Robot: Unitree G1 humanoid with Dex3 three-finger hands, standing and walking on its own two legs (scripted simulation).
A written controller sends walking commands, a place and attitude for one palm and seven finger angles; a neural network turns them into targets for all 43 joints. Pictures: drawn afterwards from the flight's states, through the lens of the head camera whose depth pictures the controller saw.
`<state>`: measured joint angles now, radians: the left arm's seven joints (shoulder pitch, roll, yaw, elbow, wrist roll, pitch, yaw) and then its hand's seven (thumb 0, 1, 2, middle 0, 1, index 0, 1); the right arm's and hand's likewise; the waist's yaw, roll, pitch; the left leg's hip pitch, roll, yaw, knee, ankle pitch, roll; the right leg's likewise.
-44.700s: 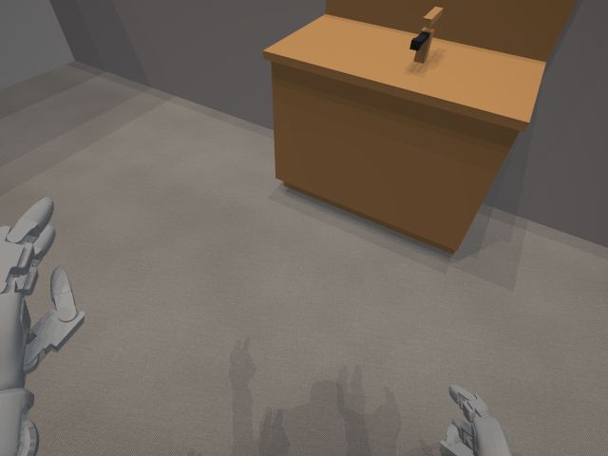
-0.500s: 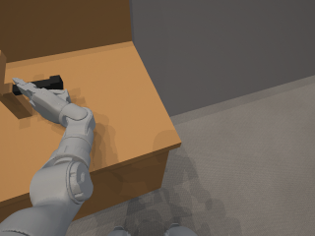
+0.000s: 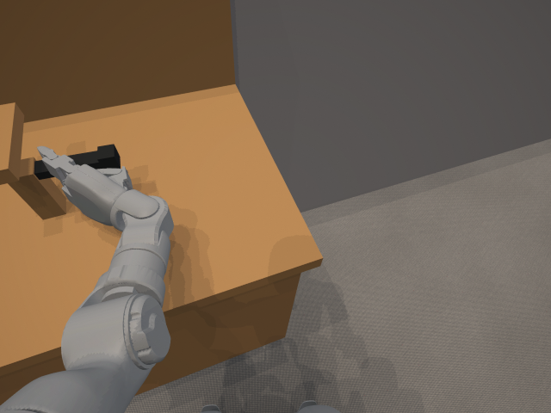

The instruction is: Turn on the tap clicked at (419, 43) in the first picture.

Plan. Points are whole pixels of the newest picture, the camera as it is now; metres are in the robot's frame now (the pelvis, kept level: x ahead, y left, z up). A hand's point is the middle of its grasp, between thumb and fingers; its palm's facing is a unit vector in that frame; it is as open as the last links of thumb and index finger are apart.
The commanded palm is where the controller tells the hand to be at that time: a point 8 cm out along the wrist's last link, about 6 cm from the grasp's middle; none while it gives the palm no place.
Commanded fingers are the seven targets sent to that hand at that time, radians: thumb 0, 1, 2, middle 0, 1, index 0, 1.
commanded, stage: lift the hand up off the lever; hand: left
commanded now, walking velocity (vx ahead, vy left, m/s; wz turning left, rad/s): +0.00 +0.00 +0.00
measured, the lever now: (109, 158) +0.50 +0.22 +0.08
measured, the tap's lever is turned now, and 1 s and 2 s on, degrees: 86 83 75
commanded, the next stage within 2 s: draw the hand back beside the body in 1.74 s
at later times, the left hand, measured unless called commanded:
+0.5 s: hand (117, 170) +0.47 +0.20 +0.08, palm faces +0.82 -0.57 -0.11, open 8.3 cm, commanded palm +0.42 +0.22 +0.11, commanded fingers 0.00 0.90 0.90 -0.15 -0.15 -0.15 -0.15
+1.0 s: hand (108, 168) +0.46 +0.21 +0.10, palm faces +0.81 -0.57 -0.09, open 7.9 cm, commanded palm +0.41 +0.22 +0.13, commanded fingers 0.00 0.90 0.90 -0.15 -0.15 -0.15 -0.15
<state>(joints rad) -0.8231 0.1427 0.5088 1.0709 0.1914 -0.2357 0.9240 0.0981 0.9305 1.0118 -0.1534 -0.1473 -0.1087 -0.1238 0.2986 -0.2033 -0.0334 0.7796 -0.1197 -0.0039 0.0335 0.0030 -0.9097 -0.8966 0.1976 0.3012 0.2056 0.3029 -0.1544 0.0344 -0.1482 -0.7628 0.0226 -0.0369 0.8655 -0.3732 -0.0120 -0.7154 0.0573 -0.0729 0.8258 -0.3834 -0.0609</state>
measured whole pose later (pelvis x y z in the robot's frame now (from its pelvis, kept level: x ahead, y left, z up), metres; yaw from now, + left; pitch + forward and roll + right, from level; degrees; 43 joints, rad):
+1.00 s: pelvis +0.02 +0.00 +0.01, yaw +1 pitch +11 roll -1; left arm -0.67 0.07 0.44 0.76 0.09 -0.02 0.84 0.05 0.90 0.90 -0.20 -0.15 -0.16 -0.15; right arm 0.26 -0.21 -0.06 0.79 -0.10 -0.01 0.04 0.00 -0.91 -0.90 0.20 0.30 0.20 0.30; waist -0.10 0.04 -0.13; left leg -0.61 0.02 -0.04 0.79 -0.38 -0.02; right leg -0.56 0.05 -0.08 0.75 -0.39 -0.07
